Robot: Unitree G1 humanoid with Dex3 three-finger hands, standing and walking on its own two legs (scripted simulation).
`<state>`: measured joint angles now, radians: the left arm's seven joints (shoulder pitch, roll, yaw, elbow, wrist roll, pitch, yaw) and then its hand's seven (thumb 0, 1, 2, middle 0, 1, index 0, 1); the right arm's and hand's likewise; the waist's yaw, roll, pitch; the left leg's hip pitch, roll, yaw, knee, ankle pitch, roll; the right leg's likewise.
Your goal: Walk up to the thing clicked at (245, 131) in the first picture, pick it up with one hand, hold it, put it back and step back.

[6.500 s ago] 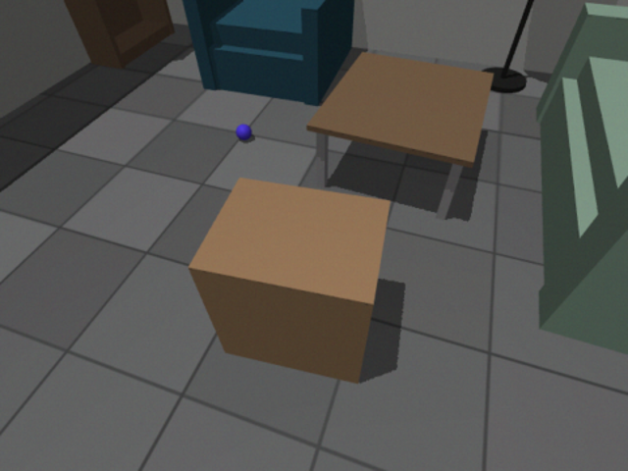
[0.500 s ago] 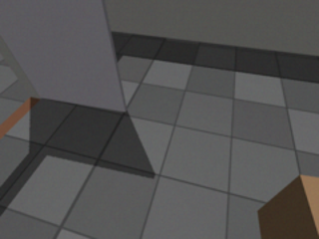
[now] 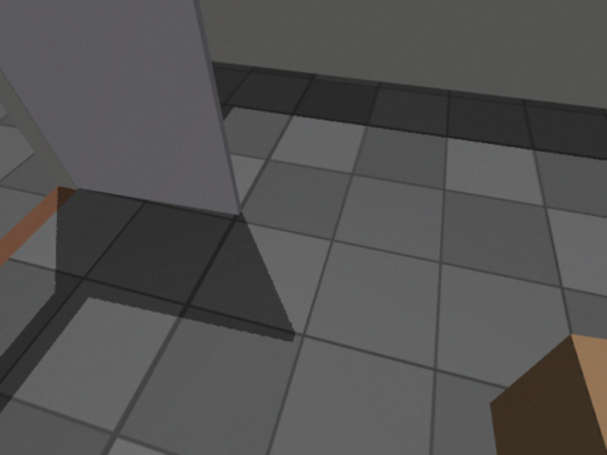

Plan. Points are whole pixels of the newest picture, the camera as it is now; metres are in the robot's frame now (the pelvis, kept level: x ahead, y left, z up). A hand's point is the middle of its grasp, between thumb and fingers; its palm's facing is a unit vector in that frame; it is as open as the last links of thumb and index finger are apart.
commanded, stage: stand
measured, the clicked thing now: out of the picture +0.59 -1.80 -0.74
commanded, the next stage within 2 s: walk up in 0.50 s
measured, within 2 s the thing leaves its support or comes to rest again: neither
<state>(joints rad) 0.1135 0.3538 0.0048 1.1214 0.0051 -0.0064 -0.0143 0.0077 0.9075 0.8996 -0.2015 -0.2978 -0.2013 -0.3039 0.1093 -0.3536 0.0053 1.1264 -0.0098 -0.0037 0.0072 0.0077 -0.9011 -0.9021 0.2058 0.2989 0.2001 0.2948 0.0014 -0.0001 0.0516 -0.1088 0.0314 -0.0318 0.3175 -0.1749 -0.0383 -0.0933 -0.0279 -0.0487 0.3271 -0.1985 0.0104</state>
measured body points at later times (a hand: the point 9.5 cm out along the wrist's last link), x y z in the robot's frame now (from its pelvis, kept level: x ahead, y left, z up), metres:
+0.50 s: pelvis +0.00 +0.00 +0.00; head +0.01 +0.00 +0.45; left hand +0.07 +0.30 -0.13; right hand +0.07 -0.30 -0.13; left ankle +0.00 +0.14 -0.75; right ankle -0.01 -0.12 -0.75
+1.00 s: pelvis +0.12 +0.05 -0.01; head +0.13 +0.07 +0.44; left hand +0.15 +0.38 -0.14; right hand +0.17 -0.27 -0.11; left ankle +0.11 +0.16 -0.75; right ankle +0.14 -0.09 -0.69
